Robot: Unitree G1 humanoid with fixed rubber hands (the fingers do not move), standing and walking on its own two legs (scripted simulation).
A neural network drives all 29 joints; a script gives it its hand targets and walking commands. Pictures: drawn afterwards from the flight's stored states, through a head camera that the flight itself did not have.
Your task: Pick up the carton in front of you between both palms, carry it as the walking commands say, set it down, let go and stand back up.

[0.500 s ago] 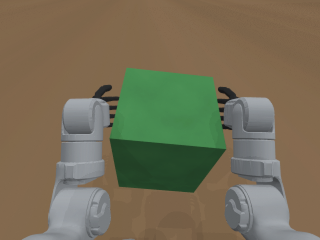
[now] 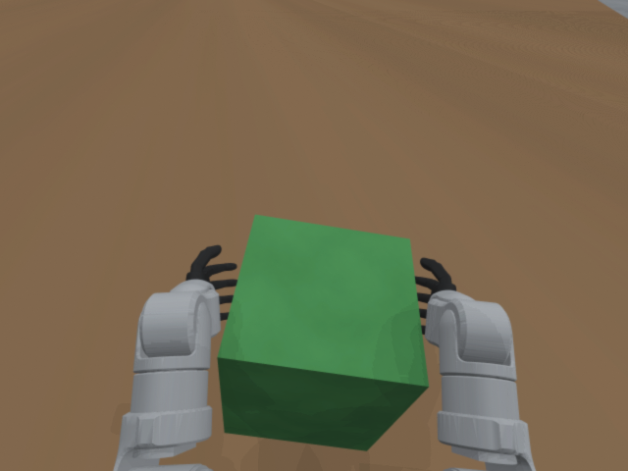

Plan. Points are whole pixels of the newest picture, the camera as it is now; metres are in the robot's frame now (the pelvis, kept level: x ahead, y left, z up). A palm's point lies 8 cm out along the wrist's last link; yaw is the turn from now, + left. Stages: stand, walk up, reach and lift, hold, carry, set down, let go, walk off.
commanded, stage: carry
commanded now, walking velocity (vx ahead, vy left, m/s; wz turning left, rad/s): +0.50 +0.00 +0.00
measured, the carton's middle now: (313, 339) +0.32 +0.00 -0.03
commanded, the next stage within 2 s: none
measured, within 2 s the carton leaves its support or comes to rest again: neither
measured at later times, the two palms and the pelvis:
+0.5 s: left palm (238, 145) +0.58 +0.12 +0.10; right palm (418, 152) +0.60 -0.17 +0.09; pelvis +0.32 -0.03 +0.00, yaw +3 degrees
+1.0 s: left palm (236, 63) +0.91 +0.17 +0.07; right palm (369, 71) +0.91 -0.12 +0.07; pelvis +0.64 +0.03 +0.00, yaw +0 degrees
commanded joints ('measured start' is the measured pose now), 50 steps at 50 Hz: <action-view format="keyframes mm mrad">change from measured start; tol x32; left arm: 1 -483 -1202 -718 -127 -434 -36 -250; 50 -132 -1080 -831 -349 -437 -45 -289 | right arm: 1 -602 1139 698 -210 485 -40 334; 50 -197 1014 816 -376 480 -45 361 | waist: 1 -13 154 -454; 12 33 -276 -451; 33 14 -134 -210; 36 -21 327 -469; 50 -8 131 -278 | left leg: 1 453 220 -159 -61 490 64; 9 203 148 24 252 574 -27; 13 -535 32 -138 937 -288 -50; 30 -344 68 24 174 223 -60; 34 127 -22 118 111 58 -33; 36 573 397 -611 -53 -152 150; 50 272 244 -77 -193 130 62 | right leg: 1 -41 5 -47 -157 120 8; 9 509 64 -159 -429 237 -66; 11 934 -359 490 -492 29 -238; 31 653 -191 -54 -622 391 -117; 34 528 -121 -159 -245 587 -57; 38 -107 13 67 486 -150 -22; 50 -31 -56 -62 -182 214 -5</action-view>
